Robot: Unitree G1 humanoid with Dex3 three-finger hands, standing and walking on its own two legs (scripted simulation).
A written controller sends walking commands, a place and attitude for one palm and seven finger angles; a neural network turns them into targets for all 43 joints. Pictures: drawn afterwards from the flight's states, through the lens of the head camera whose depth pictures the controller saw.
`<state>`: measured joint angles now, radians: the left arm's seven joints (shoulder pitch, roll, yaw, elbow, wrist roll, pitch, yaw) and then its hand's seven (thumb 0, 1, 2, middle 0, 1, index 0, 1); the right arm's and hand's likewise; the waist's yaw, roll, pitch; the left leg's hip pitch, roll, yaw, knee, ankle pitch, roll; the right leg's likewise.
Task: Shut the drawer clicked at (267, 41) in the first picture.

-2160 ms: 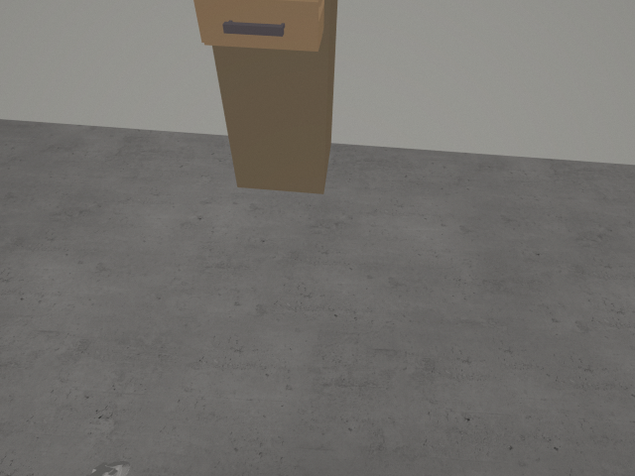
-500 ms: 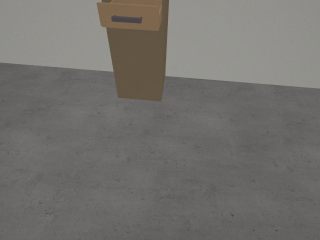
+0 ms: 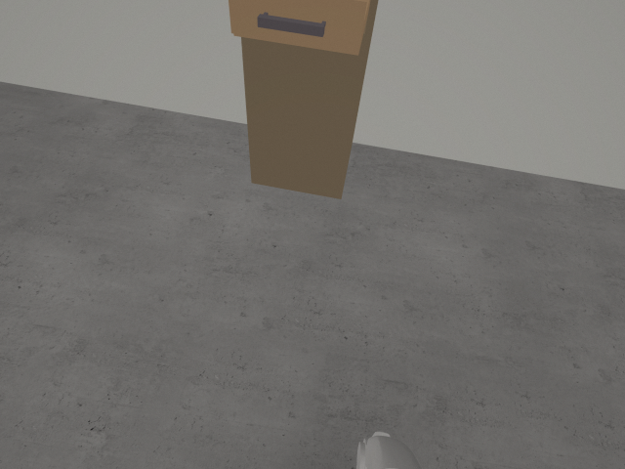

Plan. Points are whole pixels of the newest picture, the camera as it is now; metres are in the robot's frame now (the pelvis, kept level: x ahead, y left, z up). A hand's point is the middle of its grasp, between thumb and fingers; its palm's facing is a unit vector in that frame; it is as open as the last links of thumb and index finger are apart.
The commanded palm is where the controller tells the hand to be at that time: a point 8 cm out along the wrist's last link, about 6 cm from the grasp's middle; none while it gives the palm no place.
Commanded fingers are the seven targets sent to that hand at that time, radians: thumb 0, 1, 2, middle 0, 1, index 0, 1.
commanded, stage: walk to a spot facing it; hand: left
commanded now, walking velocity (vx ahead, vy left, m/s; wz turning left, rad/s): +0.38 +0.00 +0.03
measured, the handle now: (292, 22) +1.20 +0.08 +0.04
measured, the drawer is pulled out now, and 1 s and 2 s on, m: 0.16 0.16 0.16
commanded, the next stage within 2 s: turn to face it in 0.64 s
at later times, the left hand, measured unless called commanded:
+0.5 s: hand (212, 416) +0.23 +0.15 -0.18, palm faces +0.13 -0.97 -0.22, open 7.2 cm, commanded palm none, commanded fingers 0.00 0.90 0.90 -0.20 -0.30 -0.20 -0.30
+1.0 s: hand (201, 299) +0.44 +0.22 -0.18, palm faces +0.18 -0.97 -0.17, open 7.3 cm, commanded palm none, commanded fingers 0.00 0.90 0.90 -0.20 -0.30 -0.20 -0.30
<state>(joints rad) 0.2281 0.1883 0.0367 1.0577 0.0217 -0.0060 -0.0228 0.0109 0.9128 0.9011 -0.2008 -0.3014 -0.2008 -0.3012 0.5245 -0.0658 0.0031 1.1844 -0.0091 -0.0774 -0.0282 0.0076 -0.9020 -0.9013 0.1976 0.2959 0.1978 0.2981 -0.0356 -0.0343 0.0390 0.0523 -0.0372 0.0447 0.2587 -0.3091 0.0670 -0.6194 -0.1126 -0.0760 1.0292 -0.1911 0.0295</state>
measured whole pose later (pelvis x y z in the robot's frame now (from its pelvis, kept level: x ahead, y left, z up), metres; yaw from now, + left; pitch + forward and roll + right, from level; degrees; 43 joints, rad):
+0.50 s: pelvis +0.24 -0.04 +0.00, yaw +5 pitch -1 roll -1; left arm 0.32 0.18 0.05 1.10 0.02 -0.08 0.01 -0.01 0.94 0.90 -0.20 -0.30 -0.20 -0.30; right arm 0.20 -0.19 -0.07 1.02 -0.02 -0.02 0.01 0.01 -0.91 -0.90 0.19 0.29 0.19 0.30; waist -0.02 0.02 0.02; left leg -0.61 0.15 0.04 1.02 -0.17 -0.01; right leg -0.12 0.00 -0.22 0.41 -0.28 -0.05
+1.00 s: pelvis +0.43 +0.04 +0.00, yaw +5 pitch -2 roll +0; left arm 0.27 0.16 0.05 1.05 0.02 0.01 0.01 0.01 0.92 0.90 -0.20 -0.30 -0.20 -0.30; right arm 0.22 -0.16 -0.03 1.05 -0.02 -0.05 -0.03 -0.01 -0.94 -0.90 0.20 0.30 0.20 0.30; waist 0.03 -0.04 0.04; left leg -0.13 0.02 0.21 0.41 -0.25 0.06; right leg -0.52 -0.11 -0.06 0.99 -0.27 0.03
